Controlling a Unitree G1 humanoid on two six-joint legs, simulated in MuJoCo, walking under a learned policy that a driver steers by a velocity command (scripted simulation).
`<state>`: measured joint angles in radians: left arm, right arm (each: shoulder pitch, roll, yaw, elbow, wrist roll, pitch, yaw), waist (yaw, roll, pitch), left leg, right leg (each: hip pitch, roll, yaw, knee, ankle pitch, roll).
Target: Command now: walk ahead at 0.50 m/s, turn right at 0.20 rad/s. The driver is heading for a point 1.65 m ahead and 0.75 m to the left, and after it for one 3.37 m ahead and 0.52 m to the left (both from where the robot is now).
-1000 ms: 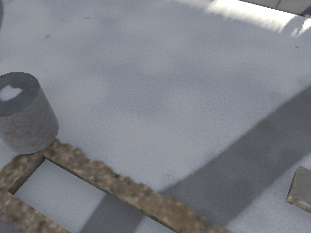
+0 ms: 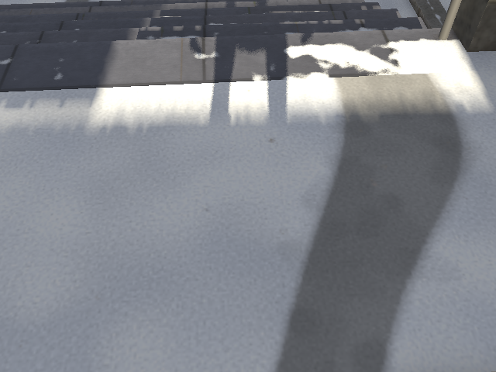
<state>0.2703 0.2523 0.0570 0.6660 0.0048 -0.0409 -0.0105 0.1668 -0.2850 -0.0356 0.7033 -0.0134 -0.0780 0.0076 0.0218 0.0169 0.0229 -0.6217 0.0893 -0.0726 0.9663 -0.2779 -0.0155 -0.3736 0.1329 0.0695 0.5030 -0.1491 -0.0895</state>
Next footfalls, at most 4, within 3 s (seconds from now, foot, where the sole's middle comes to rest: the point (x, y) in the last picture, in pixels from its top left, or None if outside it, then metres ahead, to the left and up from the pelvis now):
0.18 left None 0.20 0.18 -0.77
0.70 right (252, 355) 0.52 0.03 -0.77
1.20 left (121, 304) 0.66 0.40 -0.77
1.70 right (137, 201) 1.03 0.42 -0.77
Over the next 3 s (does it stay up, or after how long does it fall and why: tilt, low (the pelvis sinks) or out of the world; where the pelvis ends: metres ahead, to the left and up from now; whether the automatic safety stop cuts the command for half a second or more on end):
stays up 1.30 0.76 0.01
